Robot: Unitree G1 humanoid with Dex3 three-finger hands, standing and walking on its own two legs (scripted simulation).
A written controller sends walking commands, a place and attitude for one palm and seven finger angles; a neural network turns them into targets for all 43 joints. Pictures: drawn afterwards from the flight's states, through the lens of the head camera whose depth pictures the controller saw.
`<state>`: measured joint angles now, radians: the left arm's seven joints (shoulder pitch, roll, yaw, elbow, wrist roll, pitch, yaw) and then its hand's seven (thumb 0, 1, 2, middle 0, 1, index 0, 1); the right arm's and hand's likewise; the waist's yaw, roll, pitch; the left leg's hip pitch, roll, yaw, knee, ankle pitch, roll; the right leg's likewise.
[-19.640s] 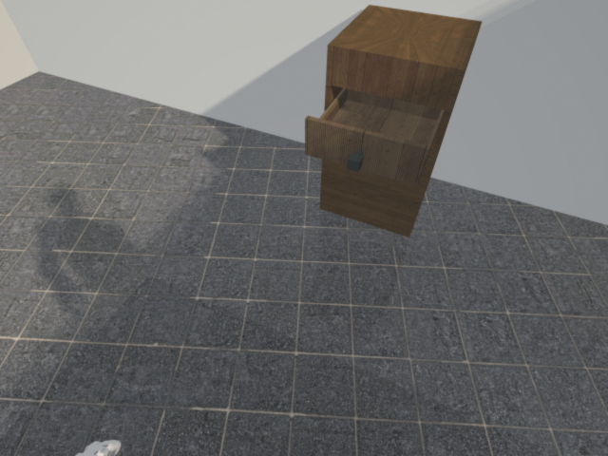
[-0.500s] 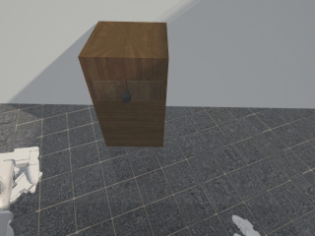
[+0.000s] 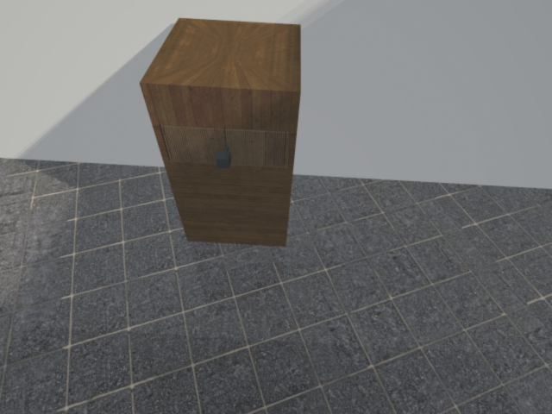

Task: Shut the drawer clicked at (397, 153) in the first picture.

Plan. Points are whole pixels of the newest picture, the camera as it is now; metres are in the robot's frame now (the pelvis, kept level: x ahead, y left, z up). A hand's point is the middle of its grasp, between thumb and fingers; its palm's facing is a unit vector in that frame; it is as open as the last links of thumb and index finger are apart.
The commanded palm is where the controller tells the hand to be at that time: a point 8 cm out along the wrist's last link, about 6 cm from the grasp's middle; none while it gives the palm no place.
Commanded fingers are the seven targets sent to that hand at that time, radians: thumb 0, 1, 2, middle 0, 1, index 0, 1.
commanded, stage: let the arm hang, fingers relaxed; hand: left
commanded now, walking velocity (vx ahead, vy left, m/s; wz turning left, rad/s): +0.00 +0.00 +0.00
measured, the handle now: (224, 155) +0.85 +0.20 -0.22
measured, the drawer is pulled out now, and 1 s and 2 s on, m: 0.00 0.00 0.00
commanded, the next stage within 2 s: look to check the result in 0.56 s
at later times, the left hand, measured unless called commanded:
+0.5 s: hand out of the picture -0.03 +0.16 -0.17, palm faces +0.02 -0.99 -0.16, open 7.3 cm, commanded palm none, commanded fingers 0.00 0.90 0.90 -0.20 -0.30 -0.20 -0.30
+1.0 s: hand out of the picture -0.02 +0.15 -0.17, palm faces +0.03 -0.99 -0.16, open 7.3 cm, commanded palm none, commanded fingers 0.00 0.90 0.90 -0.20 -0.30 -0.20 -0.30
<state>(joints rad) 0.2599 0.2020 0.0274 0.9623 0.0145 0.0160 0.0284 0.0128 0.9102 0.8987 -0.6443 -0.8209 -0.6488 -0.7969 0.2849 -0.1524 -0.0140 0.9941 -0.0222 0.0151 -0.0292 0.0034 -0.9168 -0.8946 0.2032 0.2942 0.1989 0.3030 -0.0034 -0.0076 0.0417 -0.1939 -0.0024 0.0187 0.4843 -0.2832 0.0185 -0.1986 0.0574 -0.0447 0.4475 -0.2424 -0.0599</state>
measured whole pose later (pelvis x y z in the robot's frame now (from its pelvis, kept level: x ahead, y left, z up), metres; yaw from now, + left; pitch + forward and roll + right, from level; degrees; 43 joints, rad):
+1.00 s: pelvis +0.00 +0.01 +0.00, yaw -1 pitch -1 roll +0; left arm 0.32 0.09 0.00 1.16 0.01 -0.02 0.04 0.01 0.91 0.90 -0.20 -0.30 -0.20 -0.30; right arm 0.35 -0.08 0.00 1.15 -0.01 -0.01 -0.04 0.00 -0.91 -0.89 0.20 0.29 0.20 0.30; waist -0.01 0.01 0.02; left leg -0.14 -0.02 0.04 0.40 -0.24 0.03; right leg -0.17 0.04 -0.02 0.40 -0.22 -0.05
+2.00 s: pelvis +0.02 -0.01 +0.00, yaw -1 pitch -1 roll +0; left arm 0.32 0.09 0.00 1.15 0.01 -0.02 0.05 0.01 0.91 0.90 -0.20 -0.30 -0.20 -0.30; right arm 0.34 -0.09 0.00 1.16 -0.01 -0.01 -0.05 0.00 -0.91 -0.89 0.20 0.29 0.20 0.30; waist -0.01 0.01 0.03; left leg -0.11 0.00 0.04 0.38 -0.27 0.00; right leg -0.14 0.06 -0.02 0.40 -0.25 -0.07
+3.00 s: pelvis +0.02 -0.02 +0.00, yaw -1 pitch -1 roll +1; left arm 0.31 0.10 0.00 1.15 0.01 -0.02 0.05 0.01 0.91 0.90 -0.20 -0.30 -0.20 -0.30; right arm 0.35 -0.10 0.00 1.16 -0.01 -0.01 -0.05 0.00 -0.91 -0.89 0.20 0.29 0.20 0.30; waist -0.01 0.02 0.03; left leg -0.10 0.02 0.03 0.38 -0.27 -0.01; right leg -0.13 0.08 -0.03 0.39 -0.25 -0.09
